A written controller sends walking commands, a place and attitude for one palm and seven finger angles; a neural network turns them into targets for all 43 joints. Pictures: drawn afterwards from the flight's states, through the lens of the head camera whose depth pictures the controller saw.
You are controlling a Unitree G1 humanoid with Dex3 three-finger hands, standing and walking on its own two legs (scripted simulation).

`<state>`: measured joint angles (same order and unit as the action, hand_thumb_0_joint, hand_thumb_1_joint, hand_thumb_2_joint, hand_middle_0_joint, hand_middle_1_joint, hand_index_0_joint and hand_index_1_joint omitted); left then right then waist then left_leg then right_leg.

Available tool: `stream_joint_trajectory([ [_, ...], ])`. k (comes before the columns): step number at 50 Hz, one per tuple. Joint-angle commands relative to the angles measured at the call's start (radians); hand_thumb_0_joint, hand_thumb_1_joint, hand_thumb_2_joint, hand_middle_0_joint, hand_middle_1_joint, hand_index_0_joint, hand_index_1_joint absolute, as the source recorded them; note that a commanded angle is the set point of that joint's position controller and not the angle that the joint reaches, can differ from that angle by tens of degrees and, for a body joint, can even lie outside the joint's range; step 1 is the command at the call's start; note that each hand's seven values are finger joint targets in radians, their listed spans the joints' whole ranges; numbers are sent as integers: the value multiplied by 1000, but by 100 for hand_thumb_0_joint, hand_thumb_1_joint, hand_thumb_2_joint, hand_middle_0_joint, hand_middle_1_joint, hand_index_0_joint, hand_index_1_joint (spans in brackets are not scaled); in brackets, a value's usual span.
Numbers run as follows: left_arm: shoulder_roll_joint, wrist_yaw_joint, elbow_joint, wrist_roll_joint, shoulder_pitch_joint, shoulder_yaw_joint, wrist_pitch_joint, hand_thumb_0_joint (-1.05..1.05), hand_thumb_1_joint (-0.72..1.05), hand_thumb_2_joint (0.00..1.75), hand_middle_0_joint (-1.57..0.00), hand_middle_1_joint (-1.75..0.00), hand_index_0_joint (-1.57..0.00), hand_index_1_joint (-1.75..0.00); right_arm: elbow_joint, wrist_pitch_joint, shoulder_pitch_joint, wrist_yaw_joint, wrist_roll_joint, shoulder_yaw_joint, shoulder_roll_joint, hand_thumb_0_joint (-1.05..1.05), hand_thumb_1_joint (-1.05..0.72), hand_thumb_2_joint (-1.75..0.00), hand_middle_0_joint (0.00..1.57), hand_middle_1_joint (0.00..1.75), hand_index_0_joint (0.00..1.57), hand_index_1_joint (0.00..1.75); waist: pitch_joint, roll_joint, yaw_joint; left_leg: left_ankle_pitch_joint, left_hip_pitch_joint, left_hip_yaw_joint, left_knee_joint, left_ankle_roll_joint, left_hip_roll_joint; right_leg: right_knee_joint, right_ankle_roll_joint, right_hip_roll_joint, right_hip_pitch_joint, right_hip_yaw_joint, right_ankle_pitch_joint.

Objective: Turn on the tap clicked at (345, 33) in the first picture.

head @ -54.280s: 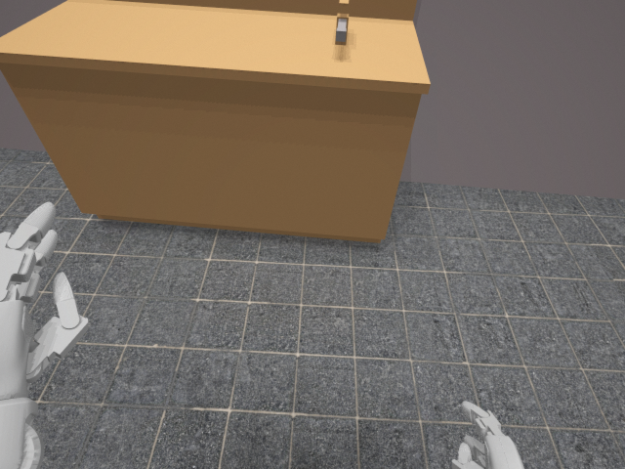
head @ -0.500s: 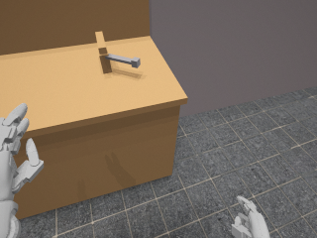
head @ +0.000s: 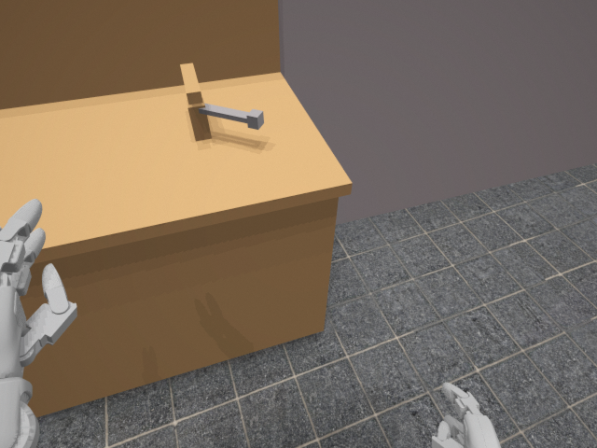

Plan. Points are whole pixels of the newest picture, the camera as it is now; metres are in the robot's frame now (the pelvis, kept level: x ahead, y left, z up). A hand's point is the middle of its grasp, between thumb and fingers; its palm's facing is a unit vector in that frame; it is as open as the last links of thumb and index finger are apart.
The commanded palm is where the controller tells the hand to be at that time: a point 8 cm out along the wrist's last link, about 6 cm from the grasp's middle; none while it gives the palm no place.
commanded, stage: take the last steps up to it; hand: left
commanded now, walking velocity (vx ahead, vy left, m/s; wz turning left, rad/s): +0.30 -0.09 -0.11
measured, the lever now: (255, 119) +0.70 +0.14 +0.08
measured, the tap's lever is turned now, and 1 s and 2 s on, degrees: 52 52 52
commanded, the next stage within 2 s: come to a stop and stand still in 0.58 s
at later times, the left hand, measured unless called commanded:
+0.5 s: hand (174, 209) +0.35 +0.18 +0.17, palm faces +0.29 -0.84 -0.45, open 7.4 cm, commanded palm +0.29 +0.23 +0.18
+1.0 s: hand (239, 163) +0.45 +0.12 +0.16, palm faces +0.30 -0.84 -0.45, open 7.4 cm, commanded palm +0.40 +0.17 +0.18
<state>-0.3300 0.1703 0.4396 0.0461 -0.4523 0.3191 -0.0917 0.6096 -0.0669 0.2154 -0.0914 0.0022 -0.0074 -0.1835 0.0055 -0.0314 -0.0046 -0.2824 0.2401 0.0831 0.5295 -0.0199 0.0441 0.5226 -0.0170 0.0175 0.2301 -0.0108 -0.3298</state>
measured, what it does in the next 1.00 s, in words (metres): walks ahead: right foot, then left foot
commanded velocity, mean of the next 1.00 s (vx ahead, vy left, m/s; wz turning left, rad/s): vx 0.05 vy -0.01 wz -0.03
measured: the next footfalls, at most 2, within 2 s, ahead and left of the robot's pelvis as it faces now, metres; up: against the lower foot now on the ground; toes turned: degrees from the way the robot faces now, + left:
right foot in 0.56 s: +0.21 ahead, -0.17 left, +0.00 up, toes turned -8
left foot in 0.76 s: +0.27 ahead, +0.03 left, +0.00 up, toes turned -1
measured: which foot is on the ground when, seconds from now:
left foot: down 0.00-0.56, up 0.58-0.74, down 0.76-1.00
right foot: down 0.00-0.28, up 0.30-0.54, down 0.56-1.00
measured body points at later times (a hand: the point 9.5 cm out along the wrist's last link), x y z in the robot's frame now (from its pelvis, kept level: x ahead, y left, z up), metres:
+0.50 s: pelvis +0.11 -0.04 +0.00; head +0.13 -0.05 +0.45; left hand +0.33 +0.22 +0.19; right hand +0.24 -0.26 -0.10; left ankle +0.06 +0.09 -0.74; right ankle +0.13 -0.16 -0.71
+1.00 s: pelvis +0.21 -0.10 +0.00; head +0.25 -0.12 +0.45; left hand +0.43 +0.16 +0.19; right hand +0.40 -0.34 -0.08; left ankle +0.21 +0.04 -0.72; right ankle +0.17 -0.17 -0.74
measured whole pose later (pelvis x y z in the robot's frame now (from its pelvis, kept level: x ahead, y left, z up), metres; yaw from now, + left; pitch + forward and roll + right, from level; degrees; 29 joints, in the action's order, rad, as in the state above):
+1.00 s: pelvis +0.21 -0.10 +0.00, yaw -5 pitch +1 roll +1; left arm -0.36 0.15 0.50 0.05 -0.46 0.32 -0.09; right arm 0.55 -0.05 0.11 -0.08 0.01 0.00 -0.21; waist -0.06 -0.03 -0.02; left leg -0.26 0.29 0.08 0.63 0.02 0.06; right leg 0.50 -0.05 0.00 0.19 -0.09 -0.32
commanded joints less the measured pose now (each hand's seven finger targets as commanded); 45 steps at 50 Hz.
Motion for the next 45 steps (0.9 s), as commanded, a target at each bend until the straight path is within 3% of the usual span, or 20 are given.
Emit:
stream_joint_trajectory([
  [1,-173,22,227,-12,145,96,-49,0,90,90,-20,-30,-20,-30,-158,-53,-126,-8,-2,41,-129,0,-90,-90,20,30,20,30,-1,-127,7,-412,90,-193,-189,-71,171,-11,-24,21,1,-44,-62],
  [5,-182,16,227,5,137,91,-47,0,90,90,-20,-30,-20,-30,-151,-59,-110,13,6,45,-104,0,-90,-90,20,30,20,30,6,247,4,-190,277,2,293,-1,-2,-234,-182,-233,-108,447,-89],
  [6,-191,18,252,8,158,91,-47,0,90,90,-20,-30,-20,-30,-158,-61,-116,20,14,47,-106,0,-90,-90,20,30,20,30,15,221,1,-203,360,-5,387,14,-12,-240,-243,-304,-210,528,85],
  [9,-215,24,279,6,150,123,-77,0,90,90,-20,-30,-20,-30,-145,-60,-114,23,11,38,-100,0,-90,-90,20,30,20,30,35,99,3,-228,296,-32,263,12,34,-96,-238,-296,-263,357,547],
  [11,-209,23,274,15,123,133,-78,0,90,90,-20,-30,-20,-30,-140,-44,-105,18,-1,36,-101,0,-90,-90,20,30,20,30,78,28,32,4,-14,24,20,8,9,42,-153,-184,-82,174,389],
  [12,-204,19,290,23,109,133,-86,0,90,90,-20,-30,-20,-30,-150,-38,-103,13,-4,42,-121,0,-90,-90,20,30,20,30,103,-64,39,70,-187,-84,-61,-31,62,199,-91,-90,71,79,241],
  [13,-195,19,302,28,102,130,-89,0,90,90,-20,-30,-20,-30,-160,-32,-126,13,3,52,-149,0,-90,-90,20,30,20,30,101,-273,35,108,-344,-376,-172,-103,264,381,-9,14,319,-29,-124],
  [15,-225,6,260,13,139,134,-88,0,90,90,-20,-30,-20,-30,-168,-46,-131,19,5,36,-124,0,-90,-90,20,30,20,30,-35,-217,29,-140,-127,-593,-331,-200,402,599,-3,-40,400,71,-215],
  [18,-228,-4,297,-3,129,129,-82,0,90,90,-20,-30,-20,-30,-142,-67,-108,26,7,36,-110,0,-90,-90,20,30,20,30,-34,-110,18,106,-178,-406,-262,-197,349,525,11,-97,434,44,-117],
  [21,-209,-4,302,3,-6,147,-73,0,90,90,-20,-30,-20,-30,-163,-82,-97,32,12,42,-123,0,-90,-90,20,30,20,30,48,-180,7,267,-153,-155,-200,-125,250,273,20,-70,234,-58,-32],
  [25,-199,-1,253,11,-27,163,-78,0,90,90,-20,-30,-20,-30,-178,-86,-93,23,9,51,-137,0,-90,-90,20,30,20,30,60,-159,5,245,-61,-33,-64,-71,208,-2,20,9,-32,-168,72],
  [26,-201,0,239,9,-19,160,-72,0,90,90,-20,-30,-20,-30,-181,-83,-100,18,13,48,-129,0,-90,-90,20,30,20,30,77,-84,-3,210,10,17,76,-51,169,-64,2,5,-145,-146,114],
  [27,-223,2,230,4,-2,168,-70,0,90,90,-20,-30,-20,-30,-178,-77,-91,18,13,53,-116,0,-90,-90,20,30,20,30,110,116,-3,94,158,76,318,-28,96,-95,-67,-132,-272,68,225],
  [28,-266,6,262,11,9,199,-70,0,90,90,-20,-30,-20,-30,-192,-77,-88,20,21,49,-97,0,-90,-90,20,30,20,30,156,320,2,-214,342,76,531,10,-19,-152,-175,-333,-371,418,430],
  [29,-258,0,300,21,40,206,-82,0,90,90,-20,-30,-20,-30,-181,-89,-89,29,16,56,-108,0,-90,-90,20,30,20,30,181,243,-11,-343,335,-48,592,15,7,-175,-206,-382,-325,439,419],
  [31,-268,3,350,13,20,216,-76,0,90,90,-20,-30,-20,-30,-163,-80,-97,32,19,53,-104,0,-90,-90,20,30,20,30,114,186,0,-337,326,-90,514,25,58,-119,-227,-389,-270,375,545],
  [35,-223,24,359,19,-17,200,-101,0,90,90,-20,-30,-20,-30,-149,-49,-124,19,-7,35,-90,0,-90,-90,20,30,20,30,155,98,20,16,44,61,57,35,-15,-7,-113,-234,-180,53,551],
  [40,-190,5,247,11,-67,160,-88,0,90,90,-20,-30,-20,-30,-170,-51,-142,14,8,60,-133,0,-90,-90,20,30,20,30,29,-183,-8,534,-39,-221,-144,-59,207,67,35,-45,38,-32,1],
  [42,-205,2,271,-10,8,146,-90,0,90,90,-20,-30,-20,-30,-167,-56,-145,11,2,50,-123,0,-90,-90,20,30,20,30,31,-169,-10,674,-66,-153,-86,-38,178,-7,30,-53,0,-26,153],
  [45,-203,2,275,-4,12,119,-66,0,90,90,-20,-30,-20,-30,-186,-41,-132,10,10,54,-133,0,-90,-90,20,30,20,30,183,27,2,673,-105,-9,97,25,72,-42,13,-139,-151,46,883],
])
